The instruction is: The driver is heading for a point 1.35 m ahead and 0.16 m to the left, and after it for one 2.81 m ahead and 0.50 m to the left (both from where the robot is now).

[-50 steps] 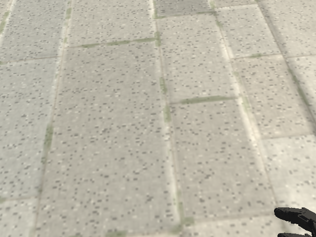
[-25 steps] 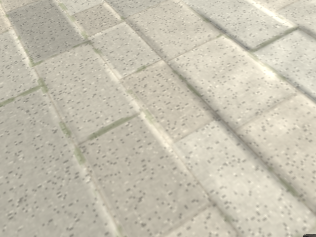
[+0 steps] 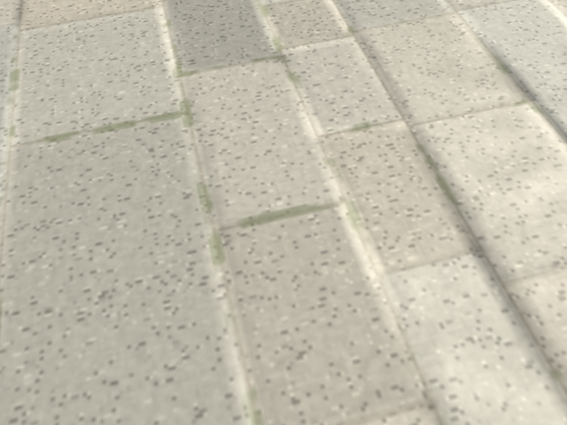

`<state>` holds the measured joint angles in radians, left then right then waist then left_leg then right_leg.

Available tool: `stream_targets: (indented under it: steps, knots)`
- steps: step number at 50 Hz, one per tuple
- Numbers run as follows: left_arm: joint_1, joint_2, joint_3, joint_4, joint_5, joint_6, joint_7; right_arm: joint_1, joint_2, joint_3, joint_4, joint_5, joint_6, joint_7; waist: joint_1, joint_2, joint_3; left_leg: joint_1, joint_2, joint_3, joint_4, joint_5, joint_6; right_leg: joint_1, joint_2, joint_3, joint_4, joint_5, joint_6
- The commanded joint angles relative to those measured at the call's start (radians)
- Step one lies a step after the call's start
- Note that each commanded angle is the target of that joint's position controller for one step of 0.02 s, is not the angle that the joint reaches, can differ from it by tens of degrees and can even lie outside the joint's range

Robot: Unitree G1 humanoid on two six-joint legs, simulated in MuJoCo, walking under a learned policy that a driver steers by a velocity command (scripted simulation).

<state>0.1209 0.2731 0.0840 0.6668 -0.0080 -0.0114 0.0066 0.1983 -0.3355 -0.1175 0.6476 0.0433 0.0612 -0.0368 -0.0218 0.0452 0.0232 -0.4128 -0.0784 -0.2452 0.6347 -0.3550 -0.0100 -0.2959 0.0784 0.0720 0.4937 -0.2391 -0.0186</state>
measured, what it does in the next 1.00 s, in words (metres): walks ahead, turning left: left foot, then right foot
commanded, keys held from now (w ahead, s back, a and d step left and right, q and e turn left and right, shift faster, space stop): w+q+shift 0.50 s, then w+e+shift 0.50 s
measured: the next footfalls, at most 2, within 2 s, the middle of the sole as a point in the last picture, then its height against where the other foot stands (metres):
left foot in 0.54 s outside the picture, level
right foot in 1.00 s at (135, 324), level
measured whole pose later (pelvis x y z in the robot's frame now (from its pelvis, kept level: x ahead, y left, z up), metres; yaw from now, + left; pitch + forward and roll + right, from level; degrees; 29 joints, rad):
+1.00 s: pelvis +0.55 +0.36 -0.03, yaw +21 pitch -1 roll +2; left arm 0.20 0.27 0.02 0.80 0.00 -0.02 -0.06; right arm 0.42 -0.24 -0.03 0.90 -0.03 -0.06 -0.04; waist 0.04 -0.03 0.05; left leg 0.24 -0.08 0.30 0.56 -0.29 0.00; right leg -0.53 0.06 -0.18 0.68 0.00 -0.21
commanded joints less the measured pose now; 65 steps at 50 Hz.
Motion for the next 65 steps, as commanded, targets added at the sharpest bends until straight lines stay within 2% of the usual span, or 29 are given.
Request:
stream_targets:
  steps: [1,4,8,9,12,21,23,25,27,28,29,30,31,32,35,39,43,45,47,49,50,51,52,53,54,55,56,60,65]
  knots:
    - [0.064,0.218,0.057,-0.068,0.049,-0.033,0.001,-0.047,-0.11,-0.017,-0.126,-0.002,-0.049,0.011,0.028,-0.266,-0.066,-0.466,0.087,0.046,0.387,-0.124,0.027,0.287,-0.484,0.601,-0.341,-0.558,-0.185]
    - [0.029,0.14,0.029,-0.071,0.003,-0.06,0.031,-0.007,-0.115,-0.019,-0.069,-0.025,-0.057,0.024,0.025,-0.167,-0.03,-0.507,0.138,0.128,0.567,0.076,-0.019,0.29,-0.354,0.312,-0.331,-0.39,-0.089]
    - [0.152,0.145,0.019,-0.039,0.025,-0.087,0.025,-0.046,-0.07,0.003,-0.095,-0.01,-0.069,0.041,0.069,-0.153,0.014,-0.569,0.173,0.167,0.691,0.217,-0.042,0.261,-0.328,0.139,-0.348,-0.316,-0.081]
    - [0.214,0.156,0.01,-0.011,0.067,-0.074,0.004,-0.088,-0.068,0.008,-0.091,-0.118,-0.025,0.09,0.068,-0.071,0.044,-0.508,0.133,0.187,0.677,0.213,-0.04,0.165,-0.33,0.094,-0.383,-0.331,-0.066]
    - [0.221,0.165,0.013,-0.003,0.056,-0.078,-0.004,-0.085,-0.073,0.003,-0.08,-0.082,0.002,0.132,0.063,-0.168,0.069,-0.519,0.138,0.191,0.64,0.282,-0.043,0.181,-0.335,-0.01,-0.393,-0.292,-0.048]
    - [0.383,0.143,0.008,0.112,0.061,-0.083,0.018,-0.328,-0.025,0.044,-0.138,-0.083,-0.023,0.167,0.138,-0.147,0.189,-0.601,0.197,0.328,0.342,0.153,0.081,0.467,-0.414,-0.24,-0.419,-0.099,-0.067]
    - [0.392,0.151,0.005,0.14,0.064,-0.074,0.02,-0.347,-0.002,0.062,-0.153,-0.079,-0.027,0.16,0.119,-0.143,0.185,-0.507,0.162,0.399,0.242,0.062,0.14,0.502,-0.4,-0.329,-0.344,0.265,-0.057]
    - [0.367,0.197,0.007,0.151,0.058,-0.061,0.022,-0.21,-0.014,0.058,-0.117,-0.069,-0.033,0.131,0.022,-0.166,0.056,-0.181,0.023,0.508,0.186,-0.03,0.202,0.46,-0.387,-0.4,-0.11,1.045,-0.046]
    - [0.341,0.244,0.006,0.149,0.033,-0.058,0.015,0.21,-0.086,0.013,0.008,-0.082,-0.058,0.105,-0.189,-0.152,-0.155,0.45,-0.056,0.385,0.031,0.046,0.26,0.168,-0.394,-0.375,0.378,1.126,-0.054]
    - [0.376,0.118,-0.027,0.099,0.026,-0.067,-0.008,0.24,-0.211,-0.022,0.046,-0.096,-0.059,0.085,-0.136,0.097,-0.244,0.812,0.191,-0.013,-0.095,-0.262,0.282,-0.261,-0.265,-0.353,0.742,0.231,-0.016]
    - [0.314,0.102,-0.033,0.028,0.014,-0.085,-0.018,0.274,-0.29,-0.035,0.016,-0.079,-0.059,0.07,-0.122,0.167,-0.421,0.896,0.424,-0.553,-0.309,-0.412,0.319,-0.421,-0.123,-0.149,1.031,-0.239,0.003]
    - [0.128,0.165,-0.018,0.001,0.006,-0.089,-0.011,0.261,-0.253,-0.028,0.031,-0.087,-0.062,0.062,-0.169,-0.022,-0.309,0.815,0.399,-0.44,-0.357,-0.241,0.253,-0.511,-0.152,-0.036,1.076,-0.094,-0.021]
    - [0.148,0.123,-0.028,0.013,-0.012,-0.093,-0.007,0.251,-0.22,-0.018,0.069,-0.1,-0.075,0.047,-0.119,-0.03,-0.154,0.653,0.419,-0.288,-0.344,-0.036,0.247,-0.518,-0.171,-0.04,1.06,-0.041,-0.031]
    - [0.183,0.104,-0.034,0.049,-0.001,-0.088,-0.011,0.197,-0.153,0.001,0.078,-0.108,-0.094,0.042,-0.062,-0.102,-0.071,0.492,0.371,-0.151,-0.336,0.066,0.206,-0.453,-0.212,-0.011,0.97,-0.006,-0.039]
    - [0.311,0.063,-0.032,0.135,0.015,-0.025,-0.037,0.112,-0.033,0.046,0.097,-0.08,-0.142,0.049,0.052,-0.02,0.014,0.271,0.279,0.111,-0.397,0.258,0.1,-0.314,-0.231,0.036,0.849,0.05,-0.036]
    - [0.162,0.029,-0.035,0.117,0.001,-0.005,-0.058,0.13,-0.011,0.055,0.133,-0.067,-0.179,0.064,0.042,0.034,0.117,0.24,0.176,0.381,-0.499,0.598,-0.004,-0.392,-0.168,-0.055,0.677,0.195,-0.046]
    - [0.04,0.018,-0.056,0.082,0.003,-0.024,-0.073,0.142,0.005,0.075,0.157,-0.061,-0.186,0.045,0.039,0.024,0.127,0.346,0.166,0.516,-0.537,0.973,-0.012,-0.372,-0.11,-0.219,0.405,0.339,-0.095]
    - [0.055,0.036,-0.058,0.082,0.006,-0.022,-0.076,0.136,-0.044,0.069,0.16,-0.058,-0.188,0.019,0.076,0.037,0.069,0.426,0.206,0.536,-0.469,1.325,-0.021,-0.249,-0.054,-0.283,0.284,0.369,-0.121]
    - [0.207,0.097,-0.04,0.124,0.005,-0.003,-0.069,0.098,-0.116,0.049,0.15,-0.063,-0.172,-0.015,0.175,0.084,-0.038,0.504,0.255,0.529,-0.281,1.609,-0.029,-0.066,0.003,-0.302,0.27,0.319,-0.142]
    - [0.601,0.199,0.01,0.236,0.011,0.015,-0.05,-0.047,-0.161,0.031,0.105,-0.079,-0.138,-0.027,0.384,0.077,-0.164,0.386,0.279,0.487,0.209,1.614,-0.015,0.296,0.011,-0.211,0.247,0.194,-0.215]
    - [0.736,0.221,0.035,0.277,-0.003,0.014,-0.035,-0.134,-0.138,0.029,0.098,-0.065,-0.122,-0.012,0.465,-0.057,-0.157,0.209,0.153,0.504,0.718,0.981,0.0,0.458,-0.054,-0.096,0.094,0.23,-0.305]
    - [0.617,0.175,0.023,0.305,-0.012,0.021,-0.026,-0.22,0.05,0.086,0.049,-0.089,-0.135,0.023,0.333,-0.315,0.037,-0.164,-0.049,0.436,1.089,-0.105,0.026,0.414,-0.04,-0.002,0.174,0.291,-0.304]
    - [0.444,0.189,0.008,0.24,0.012,0.009,-0.026,-0.045,0.137,0.116,-0.032,-0.08,-0.149,0.032,0.09,-0.295,-0.036,-0.41,-0.031,0.235,1.199,-0.161,0.004,0.473,-0.128,0.379,0.157,0.358,-0.426]
    - [0.38,0.201,0.018,0.19,0.025,0.006,-0.014,0.029,0.092,0.133,-0.071,-0.088,-0.18,0.046,0.066,-0.263,-0.157,-0.48,-0.003,0.111,1.119,-0.141,0.018,0.507,-0.289,0.746,-0.16,-0.18,-0.502]
    - [0.338,0.15,0.015,0.17,0.038,0.0,-0.007,-0.007,-0.002,0.121,-0.048,-0.103,-0.196,0.049,0.045,-0.037,-0.036,-0.473,0.062,0.104,0.988,-0.057,0.027,0.354,-0.301,0.797,-0.318,-0.408,-0.444]
    - [0.293,0.14,0.009,0.17,0.035,-0.011,-0.006,-0.061,-0.034,0.113,-0.043,-0.119,-0.189,0.047,0.012,0.072,0.038,-0.418,0.098,0.112,0.886,-0.017,0.015,0.199,-0.267,0.718,-0.329,-0.394,-0.391]
    - [0.285,0.159,0.008,0.167,0.032,-0.032,-0.002,-0.063,-0.029,0.121,-0.047,-0.131,-0.169,0.043,-0.017,0.071,0.079,-0.373,0.123,0.115,0.798,-0.009,-0.006,0.091,-0.233,0.655,-0.322,-0.296,-0.38]
    - [0.278,0.172,0.014,0.163,0.018,-0.081,-0.005,-0.226,-0.015,0.142,-0.107,-0.102,-0.123,0.05,0.02,0.039,0.137,-0.136,0.191,0.207,0.327,0.187,-0.076,-0.187,-0.082,0.368,-0.376,0.027,-0.331]
    - [0.35,0.197,0.04,0.177,0.001,-0.078,-0.027,-0.336,0.025,0.152,-0.158,-0.064,-0.131,0.049,0.14,-0.079,0.034,-0.017,0.105,0.258,-0.053,0.446,-0.039,0.062,-0.058,0.314,-0.269,0.418,-0.224]
Keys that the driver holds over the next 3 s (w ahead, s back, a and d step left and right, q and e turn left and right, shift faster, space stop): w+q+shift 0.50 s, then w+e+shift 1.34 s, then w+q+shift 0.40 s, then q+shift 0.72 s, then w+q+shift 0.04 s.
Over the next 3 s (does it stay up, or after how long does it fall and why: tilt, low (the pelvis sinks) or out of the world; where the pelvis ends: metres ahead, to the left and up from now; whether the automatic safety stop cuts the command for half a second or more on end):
stays up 1.99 0.21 0.00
